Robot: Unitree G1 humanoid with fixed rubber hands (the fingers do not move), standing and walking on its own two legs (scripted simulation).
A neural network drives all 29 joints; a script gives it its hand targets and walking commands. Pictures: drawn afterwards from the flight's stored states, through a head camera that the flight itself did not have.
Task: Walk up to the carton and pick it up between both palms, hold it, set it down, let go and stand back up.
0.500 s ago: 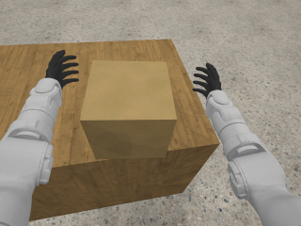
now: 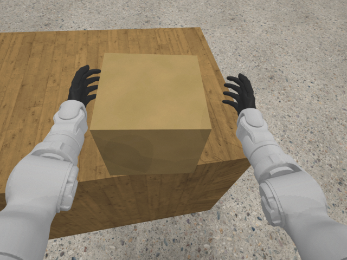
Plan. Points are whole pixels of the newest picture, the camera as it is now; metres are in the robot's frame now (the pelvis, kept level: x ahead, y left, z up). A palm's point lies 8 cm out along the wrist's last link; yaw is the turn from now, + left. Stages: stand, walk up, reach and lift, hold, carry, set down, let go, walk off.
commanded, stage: reach and lift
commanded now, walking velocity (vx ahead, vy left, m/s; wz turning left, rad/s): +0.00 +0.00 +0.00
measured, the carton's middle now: (152, 117) +0.45 +0.06 +0.03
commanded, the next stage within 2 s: none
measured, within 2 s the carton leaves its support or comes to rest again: leaves its support in 1.76 s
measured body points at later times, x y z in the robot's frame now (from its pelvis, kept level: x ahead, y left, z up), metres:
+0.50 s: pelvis +0.00 +0.00 +0.01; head +0.06 +0.03 +0.46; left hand +0.46 +0.22 +0.10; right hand +0.45 -0.11 +0.09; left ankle +0.01 +0.12 -0.73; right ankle +0.00 -0.14 -0.73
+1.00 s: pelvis +0.02 +0.00 +0.02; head +0.05 +0.03 +0.47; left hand +0.44 +0.22 +0.10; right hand +0.43 -0.11 +0.10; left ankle +0.01 +0.12 -0.73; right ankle +0.00 -0.14 -0.73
